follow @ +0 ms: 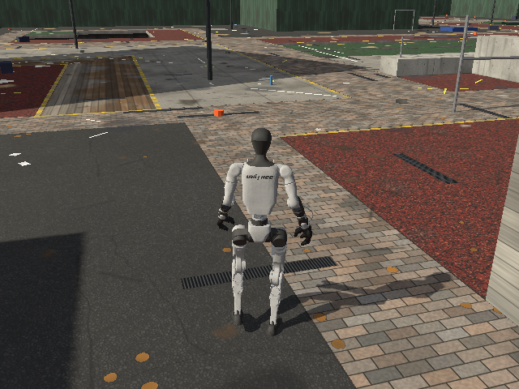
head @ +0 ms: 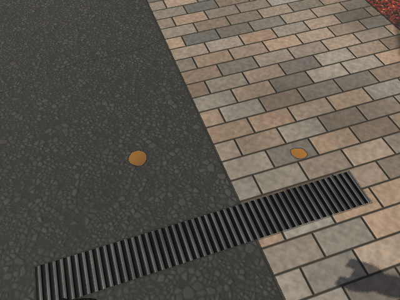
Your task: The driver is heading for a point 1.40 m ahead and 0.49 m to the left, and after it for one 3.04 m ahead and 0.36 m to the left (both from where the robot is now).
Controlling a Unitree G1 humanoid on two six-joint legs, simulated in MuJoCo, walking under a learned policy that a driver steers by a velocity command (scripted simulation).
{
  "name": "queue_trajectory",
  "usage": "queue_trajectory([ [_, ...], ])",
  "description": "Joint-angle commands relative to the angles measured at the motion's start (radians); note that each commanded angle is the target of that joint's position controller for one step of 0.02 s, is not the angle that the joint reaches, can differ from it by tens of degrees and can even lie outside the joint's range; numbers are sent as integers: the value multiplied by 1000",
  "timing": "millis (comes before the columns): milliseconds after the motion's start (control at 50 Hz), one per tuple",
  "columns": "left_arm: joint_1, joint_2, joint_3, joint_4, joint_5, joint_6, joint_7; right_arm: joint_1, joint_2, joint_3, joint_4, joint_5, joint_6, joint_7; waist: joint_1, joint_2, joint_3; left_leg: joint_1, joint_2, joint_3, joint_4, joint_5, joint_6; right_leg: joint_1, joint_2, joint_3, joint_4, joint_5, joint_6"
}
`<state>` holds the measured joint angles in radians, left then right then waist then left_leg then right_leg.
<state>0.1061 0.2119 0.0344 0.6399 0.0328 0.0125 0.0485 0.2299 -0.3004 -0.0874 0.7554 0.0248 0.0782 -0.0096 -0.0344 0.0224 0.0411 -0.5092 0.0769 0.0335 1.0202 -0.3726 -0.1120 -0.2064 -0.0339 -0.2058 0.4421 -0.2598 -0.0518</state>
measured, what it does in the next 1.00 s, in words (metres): walks ahead, turning left: left foot, then right foot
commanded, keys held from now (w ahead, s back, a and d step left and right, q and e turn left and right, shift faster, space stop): q+shift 0.20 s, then w+q+shift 0.50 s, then w+shift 0.06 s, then w+e+shift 0.24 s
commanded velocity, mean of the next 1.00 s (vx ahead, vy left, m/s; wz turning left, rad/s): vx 0.57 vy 0.00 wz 0.68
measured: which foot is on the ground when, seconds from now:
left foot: up 0.00-0.20, down 0.22-0.68, up 0.70-1.00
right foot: down 0.00-0.22, up 0.24-0.66, down 0.68-1.00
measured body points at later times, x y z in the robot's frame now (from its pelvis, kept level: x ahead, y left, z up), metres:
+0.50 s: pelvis +0.08 +0.08 +0.01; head +0.09 +0.12 +0.46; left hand +0.15 +0.41 -0.09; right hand +0.25 -0.17 -0.08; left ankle -0.01 +0.13 -0.74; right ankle +0.24 -0.06 -0.67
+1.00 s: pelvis +0.39 +0.23 -0.01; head +0.42 +0.24 +0.44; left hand +0.12 +0.36 -0.12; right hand +0.73 +0.26 -0.06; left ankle +0.41 +0.41 -0.70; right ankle +0.35 +0.04 -0.74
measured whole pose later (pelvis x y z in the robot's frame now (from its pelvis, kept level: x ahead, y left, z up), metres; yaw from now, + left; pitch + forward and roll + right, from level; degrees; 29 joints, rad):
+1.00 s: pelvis +0.39 +0.23 -0.01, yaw +39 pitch +4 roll -1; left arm 0.59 0.28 0.05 0.93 0.02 -0.08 -0.02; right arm -0.02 -0.30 0.01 0.58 -0.05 -0.05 0.09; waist 0.13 0.04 -0.01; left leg -0.66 0.03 -0.01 0.79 -0.17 0.04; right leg 0.06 0.02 0.02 0.23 -0.35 -0.01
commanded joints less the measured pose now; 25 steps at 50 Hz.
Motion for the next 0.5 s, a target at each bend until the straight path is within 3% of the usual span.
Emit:
queue_trajectory([
  [20, 2, 192, 71, -44, -3, -9, 3, -96, -59, -10, -135, -5, -9, 13, 63, -120, -58, -94, 51, -9, -50, -9, 10, 133, -335, 166, -163, 293, -192],
  [80, -10, 215, 87, -37, -15, -10, -13, -101, -53, -11, -170, -3, -3, 31, 58, -121, -80, -34, 42, 38, -135, -23, 39, 141, -344, 104, -119, 422, -181],
  [140, -16, 238, 101, -25, -40, -13, -32, -104, -63, -20, -199, 5, 12, 44, 47, -138, -110, 39, 18, 78, -237, -26, 80, 168, -357, 60, -54, 507, -141],
  [180, -28, 241, 106, -13, -60, -10, -42, -73, -71, -30, -205, 9, 22, 48, 14, -140, -129, 136, -12, 106, -369, 35, 120, 159, -347, 15, 34, 509, -86],
  [200, -13, 230, 106, 6, -69, -6, -47, -17, -88, -43, -192, 8, 21, 40, -19, -110, -145, 252, -47, 109, -480, 136, 153, 109, -311, -31, 137, 499, -36],
  [220, 20, 202, 103, 20, -64, -9, -54, 106, -157, -76, -157, 13, 13, 18, -61, 4, -193, 464, -49, 17, -548, 271, 222, -43, -230, -70, 328, 285, 23],
  [240, -56, 118, 76, -55, -16, -25, -54, 221, -306, -113, -139, 28, -1, 5, -62, 301, -184, 692, 175, -391, -556, 371, 376, -453, -82, -81, 684, -410, 96],
  [260, -117, 140, 75, -98, -23, -52, -55, 232, -310, -99, -168, 2, -57, 27, -98, 245, -275, 714, 296, -808, -752, -227, 537, -686, 25, 216, 843, -436, 105],
  [280, -200, 201, 89, -108, -63, -77, -65, 210, -240, -76, -159, 7, -91, 35, -112, 122, -156, 675, 302, -772, -851, -512, 501, -776, -10, 285, 845, -346, 68],
  [300, -201, 221, 96, -108, -73, -97, -69, 151, -212, -60, -160, 14, -108, 30, -66, 102, -70, 598, 280, -732, -867, -521, 457, -779, -20, 293, 786, -256, 39],
  [320, -159, 233, 101, -80, -54, -109, -66, 90, -179, -44, -177, 19, -111, 23, -20, 63, -39, 540, 241, -659, -852, -437, 420, -737, -37, 298, 725, -174, 35],
  [340, -126, 233, 103, -66, -36, -119, -65, 47, -165, -35, -188, 13, -112, 12, 13, 74, -25, 478, 193, -578, -852, -356, 396, -668, -42, 302, 643, -85, 41],
  [380, -112, 213, 100, -41, -30, -132, -70, 57, -166, -30, -199, -6, -120, -6, 18, 59, -37, 443, 133, -494, -854, -223, 372, -576, -12, 279, 542, 53, 67],
  [420, -130, 180, 87, -34, -30, -135, -70, 104, -176, -30, -188, -6, -126, -18, 10, 44, -32, 412, 104, -456, -848, -140, 367, -536, 17, 272, 435, 137, 95],
  [440, -52, 127, 50, 14, 63, -61, -95, 142, -229, -46, -137, -56, -108, 11, 0, 99, -33, 372, 28, -390, -843, -120, 329, -496, 15, 212, 461, 134, 122],
  [460, -55, 132, 53, 7, 56, -31, -102, 161, -207, -42, -134, -50, -103, 26, -5, 108, -14, 331, 16, -392, -845, -126, 330, -480, 18, 204, 447, 126, 140],
  [500, -120, 158, 49, -22, 23, -15, -103, 182, -182, -32, -130, -37, -101, 41, -28, 130, 21, 282, 14, -429, -856, -139, 338, -462, 16, 206, 385, 126, 171],
])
